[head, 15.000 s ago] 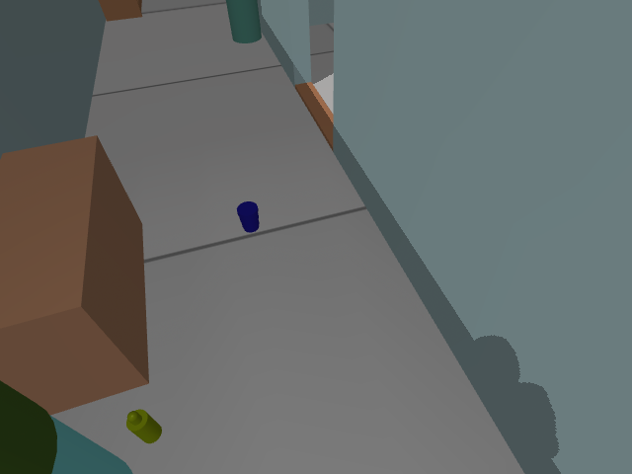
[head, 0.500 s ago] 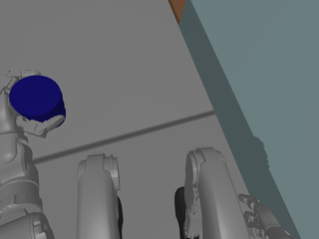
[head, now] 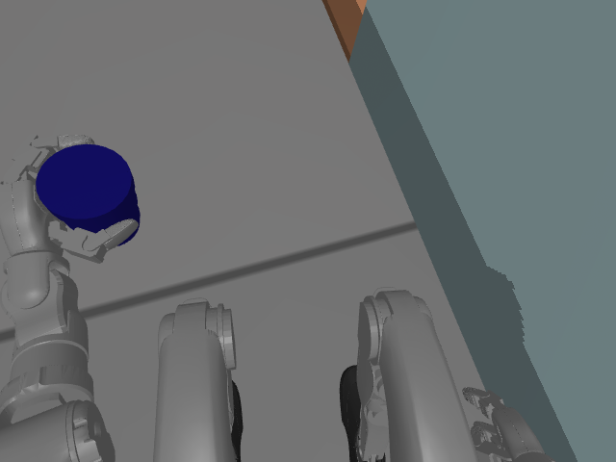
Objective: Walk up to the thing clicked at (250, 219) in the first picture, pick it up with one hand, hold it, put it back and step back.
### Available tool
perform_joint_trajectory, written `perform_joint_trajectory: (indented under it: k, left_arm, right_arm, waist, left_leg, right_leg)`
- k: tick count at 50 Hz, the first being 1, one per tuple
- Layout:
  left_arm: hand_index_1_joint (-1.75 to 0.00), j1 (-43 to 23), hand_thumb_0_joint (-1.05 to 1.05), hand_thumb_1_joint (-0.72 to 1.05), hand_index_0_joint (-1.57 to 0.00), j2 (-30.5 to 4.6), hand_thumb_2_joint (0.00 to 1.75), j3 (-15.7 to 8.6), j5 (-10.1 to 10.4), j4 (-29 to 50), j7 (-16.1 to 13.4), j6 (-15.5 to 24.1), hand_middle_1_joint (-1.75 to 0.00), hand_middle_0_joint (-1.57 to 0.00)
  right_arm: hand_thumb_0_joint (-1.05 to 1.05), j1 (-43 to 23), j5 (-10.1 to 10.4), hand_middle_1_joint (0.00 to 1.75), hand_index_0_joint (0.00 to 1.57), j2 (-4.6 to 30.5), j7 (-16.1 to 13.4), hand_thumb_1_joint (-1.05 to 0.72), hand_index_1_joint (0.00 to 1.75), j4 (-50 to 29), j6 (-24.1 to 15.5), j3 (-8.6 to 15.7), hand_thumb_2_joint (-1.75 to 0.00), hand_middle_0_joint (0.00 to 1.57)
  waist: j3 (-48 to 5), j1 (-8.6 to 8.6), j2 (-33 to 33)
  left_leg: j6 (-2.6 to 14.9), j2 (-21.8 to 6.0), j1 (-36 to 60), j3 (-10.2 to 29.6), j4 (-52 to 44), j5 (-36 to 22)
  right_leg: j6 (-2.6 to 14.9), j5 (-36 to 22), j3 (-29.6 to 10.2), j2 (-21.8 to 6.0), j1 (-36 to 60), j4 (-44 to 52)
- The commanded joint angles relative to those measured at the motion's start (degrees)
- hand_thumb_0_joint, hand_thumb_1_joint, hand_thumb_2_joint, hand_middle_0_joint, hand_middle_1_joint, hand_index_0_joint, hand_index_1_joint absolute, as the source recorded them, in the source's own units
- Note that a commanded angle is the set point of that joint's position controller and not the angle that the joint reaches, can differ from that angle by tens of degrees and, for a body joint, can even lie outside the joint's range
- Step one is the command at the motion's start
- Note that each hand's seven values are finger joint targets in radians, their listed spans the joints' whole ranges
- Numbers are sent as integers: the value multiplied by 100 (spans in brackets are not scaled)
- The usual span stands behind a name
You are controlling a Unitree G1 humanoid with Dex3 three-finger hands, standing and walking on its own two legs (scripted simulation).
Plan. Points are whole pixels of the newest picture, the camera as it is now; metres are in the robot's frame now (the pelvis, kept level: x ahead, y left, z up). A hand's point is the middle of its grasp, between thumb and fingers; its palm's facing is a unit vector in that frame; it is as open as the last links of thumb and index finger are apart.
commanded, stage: lift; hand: left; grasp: from the side
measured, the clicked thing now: (100, 204) +0.44 +0.26 -0.04
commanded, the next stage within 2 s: none
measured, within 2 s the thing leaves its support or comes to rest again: neither
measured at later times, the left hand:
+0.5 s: hand (67, 188) +0.42 +0.26 +0.04, palm faces +0.19 -0.98 -0.03, open 11.8 cm
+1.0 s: hand out of the picture +0.39 +0.24 +0.21, palm faces +0.22 -0.97 -0.04, open 11.7 cm
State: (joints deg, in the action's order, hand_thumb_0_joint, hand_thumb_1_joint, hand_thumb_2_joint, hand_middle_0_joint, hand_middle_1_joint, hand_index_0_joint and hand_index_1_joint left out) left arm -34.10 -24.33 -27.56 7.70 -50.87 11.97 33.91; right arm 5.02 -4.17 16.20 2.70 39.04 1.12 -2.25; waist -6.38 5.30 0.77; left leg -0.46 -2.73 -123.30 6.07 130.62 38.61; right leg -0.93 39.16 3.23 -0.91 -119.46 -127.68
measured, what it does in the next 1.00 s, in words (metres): rises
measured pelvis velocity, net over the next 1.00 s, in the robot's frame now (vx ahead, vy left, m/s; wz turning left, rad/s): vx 0.03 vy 0.00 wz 0.05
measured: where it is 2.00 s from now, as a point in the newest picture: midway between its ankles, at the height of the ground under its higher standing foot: (295, 454)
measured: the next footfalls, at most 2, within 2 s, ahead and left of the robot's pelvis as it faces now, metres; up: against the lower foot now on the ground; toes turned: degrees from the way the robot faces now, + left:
none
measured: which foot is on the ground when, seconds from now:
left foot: down 0.00-1.00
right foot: down 0.00-1.00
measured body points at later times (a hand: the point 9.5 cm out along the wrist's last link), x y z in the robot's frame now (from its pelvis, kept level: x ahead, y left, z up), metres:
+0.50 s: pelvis +0.00 +0.00 +0.04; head +0.18 +0.04 +0.45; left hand +0.40 +0.31 +0.04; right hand +0.15 -0.26 -0.08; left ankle +0.09 +0.13 -0.34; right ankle +0.10 -0.13 -0.34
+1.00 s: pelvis +0.03 +0.00 +0.18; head +0.17 +0.03 +0.60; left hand +0.38 +0.29 +0.21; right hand +0.21 -0.24 +0.06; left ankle +0.09 +0.13 -0.34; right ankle +0.10 -0.13 -0.34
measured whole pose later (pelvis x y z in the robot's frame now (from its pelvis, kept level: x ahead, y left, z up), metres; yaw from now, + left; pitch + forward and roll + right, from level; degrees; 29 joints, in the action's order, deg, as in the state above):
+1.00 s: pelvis +0.03 +0.00 +0.18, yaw +3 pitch +28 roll -4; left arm -12.8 -15.4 -15.7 11.0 -17.2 4.5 16.9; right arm 7.1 2.4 14.0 -2.1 34.3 -0.6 0.7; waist -10.5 1.7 -1.7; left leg -0.3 -3.1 -89.6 3.1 98.0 36.4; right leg -1.0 36.7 2.9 -1.3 -86.4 -95.4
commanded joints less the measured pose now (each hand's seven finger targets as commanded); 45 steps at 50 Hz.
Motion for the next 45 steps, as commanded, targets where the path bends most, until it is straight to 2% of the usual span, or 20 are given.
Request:
perform_joint_trajectory:
  k: [1, 2, 3, 6, 7, 8, 13, 15, 21, 25, 26, 28, 29, 31, 32, 33, 37, 40, 42, 45]
  left_arm:
    - [-136, -1526, 0, -4, -118, -1296, 125, -183, 75, 1044, -47, 426, -133, -118]
    - [-135, -1571, 0, -2, -117, -1240, 126, -149, 67, 1036, -55, 434, -133, -117]
    - [-136, -1644, 0, 0, -125, -1328, 118, -198, 52, 1148, -61, 461, -137, -122]
    - [-142, -1471, 0, -3, -130, -1397, 120, -232, 47, 1158, -21, 448, -144, -126]
    - [-142, -1492, 0, -2, -129, -1431, 121, -249, 69, 1269, 4, 450, -143, -126]
    - [-141, -1539, 0, -1, -129, -1295, 120, -129, 90, 1344, 48, 434, -142, -125]
    - [-140, -1447, 0, -5, -128, -1367, 119, -209, 200, 1530, 164, 321, -141, -124]
    - [-139, -1367, 0, -3, -128, -1233, 118, -84, 257, 1636, 222, 256, -141, -124]
    - [-138, -1217, 0, -4, -127, -1051, 118, 26, 350, 2193, 189, -24, -140, -123]
    - [-139, -947, 0, -4, -127, -996, 119, 23, 434, 2591, 90, -190, -141, -123]
    - [-138, -909, 0, -2, -128, -857, 119, 142, 438, 2656, 81, -243, -140, -124]
    - [-137, -680, 0, -2, -126, -836, 119, 187, 470, 2808, 51, -362, -139, -122]
    - [-137, -792, 0, -2, -126, -769, 119, 287, 472, 3159, 29, -383, -139, -122]
    - [-136, -316, 0, 1, -125, -697, 118, 278, 472, 3166, -35, -555, -138, -121]
    - [-136, -231, 0, 4, -125, -588, 118, 367, 477, 3344, -67, -625, -138, -121]
    - [-136, -186, 0, 2, -125, -580, 118, 367, 473, 3521, -114, -681, -139, -121]
    - [-133, 56, 0, -1, -122, -622, 116, 300, 527, 4044, -368, -908, -136, -118]
    - [-132, 283, 0, -2, -120, -358, 116, 593, 491, 4373, -519, -1021, -134, -116]
    - [-131, 575, 0, -2, -120, -383, 115, 580, 425, 4333, -621, -1124, -133, -116]
    - [-131, 751, 0, 0, -120, -86, 114, 887, 447, 4651, -678, -1206, -133, -116]
  right_arm:
    - [0, 636, -19, 30, 20, 1153, -81, -90, 30, -371, -103, 464, -90, 20]
    - [0, 614, -22, 30, 20, 1155, -74, -89, 30, -366, -111, 476, -90, 20]
    - [0, 642, -25, 30, 20, 1163, -66, -93, 30, -361, -116, 472, -90, 20]
    - [0, 653, -3, 30, 20, 1178, -71, -93, 30, -424, -106, 493, -90, 20]
    - [0, 688, 15, 30, 20, 1169, -80, -93, 30, -416, -99, 494, -90, 20]
    - [0, 647, 24, 30, 20, 1156, -87, -93, 30, -434, -101, 496, -90, 20]
    - [0, 718, 94, 30, 20, 1145, -129, -93, 30, -459, -142, 541, -90, 20]
    - [0, 670, 135, 30, 20, 1128, -143, -93, 30, -495, -149, 547, -90, 20]
    - [0, 674, 257, 30, 20, 1059, -211, -92, 30, -608, -161, 582, -90, 20]
    - [0, 622, 342, 30, 20, 1017, -255, -92, 30, -720, -182, 588, -90, 20]
    - [0, 609, 357, 30, 20, 1001, -272, -92, 30, -756, -184, 605, -90, 20]
    - [0, 571, 396, 30, 20, 961, -300, -92, 30, -809, -215, 611, -90, 20]
    - [0, 590, 413, 30, 20, 941, -313, -92, 30, -845, -218, 625, -90, 20]
    - [0, 606, 465, 30, 20, 974, -344, -92, 30, -854, -223, 652, -90, 20]
    - [0, 610, 484, 30, 20, 941, -353, -91, 30, -885, -238, 651, -90, 20]
    - [0, 607, 513, 30, 20, 894, -371, -91, 30, -912, -228, 656, -90, 20]
    - [0, 564, 577, 30, 20, 791, -439, -91, 30, -1014, -249, 647, -90, 20]
    - [0, 579, 584, 30, 20, 748, -470, -91, 30, -1030, -291, 679, -90, 20]
    - [0, 606, 608, 30, 20, 746, -506, -91, 30, -1018, -316, 695, -90, 20]
    - [0, 546, 628, 30, 20, 740, -530, -91, 30, -1056, -357, 702, -90, 20]
  waist:
    - [-3466, -46, -869]
    - [-3356, -16, -853]
    - [-3428, -7, -906]
    - [-3720, -92, -939]
    - [-3795, -112, -919]
    - [-3782, -77, -977]
    - [-3829, -107, -953]
    - [-3817, -138, -926]
    - [-3809, -141, -844]
    - [-3696, -219, -753]
    - [-3665, -184, -757]
    - [-3710, -262, -686]
    - [-3760, -217, -716]
    - [-3750, -320, -853]
    - [-3812, -321, -827]
    - [-3747, -260, -690]
    - [-3760, -354, -456]
    - [-3746, -280, -541]
    - [-3631, -315, -495]
    - [-3531, -308, -671]
  left_leg:
    - [177, 139, 2480, -334, -1649, -425]
    - [179, 135, 2454, -319, -1675, -278]
    - [171, 136, 2484, -305, -1699, -268]
    - [158, 148, 2676, -318, -1762, -463]
    - [156, 149, 2705, -339, -1754, -607]
    - [160, 159, 2750, -325, -1807, -583]
    - [172, 146, 2905, -366, -1905, -581]
    - [173, 152, 2968, -342, -2018, -462]
    - [182, 153, 3142, -279, -2385, -329]
    - [185, 134, 3342, -220, -2677, -243]
    - [186, 139, 3363, -224, -2778, -164]
    - [190, 133, 3461, -291, -2851, -191]
    - [183, 128, 3618, -254, -2971, -140]
    - [154, 121, 4010, -184, -3198, -360]
    - [143, 111, 4117, -163, -3271, -455]
    - [164, 108, 4140, -175, -3319, -481]
    - [208, 123, 4210, -317, -3570, -632]
    - [194, 122, 4669, -320, -3837, -872]
    - [188, 107, 5012, -274, -4090, -1014]
    - [120, 89, 5650, -156, -4533, -1017]
  right_leg:
    - [318, -656, 255, 196, 1736, 1476]
    - [321, -528, 264, 202, 1630, 1499]
    - [321, -532, 272, 197, 1669, 1484]
    - [327, -683, 263, 185, 1856, 1488]
    - [325, -804, 246, 181, 1931, 1499]
    - [331, -791, 247, 169, 1872, 1506]
    - [321, -795, 188, 162, 2040, 1707]
    - [331, -681, 177, 160, 2031, 1798]
    - [324, -595, 139, 134, 2274, 2154]
    - [313, -521, 108, 126, 2432, 2421]
    - [308, -460, 99, 117, 2505, 2520]
    - [296, -418, -17, 117, 2739, 2769]
    - [297, -374, -20, 111, 2768, 2857]
    - [324, -632, 36, 105, 2820, 2895]
    - [326, -727, 43, 103, 2933, 2942]
    - [297, -749, 39, 103, 3071, 3090]
    - [239, -847, -139, 95, 3920, 3655]
    - [236, -1105, -170, 91, 4248, 3928]
    - [243, -1274, -125, 95, 4406, 4088]
    - [258, -1273, -71, 97, 4514, 4326]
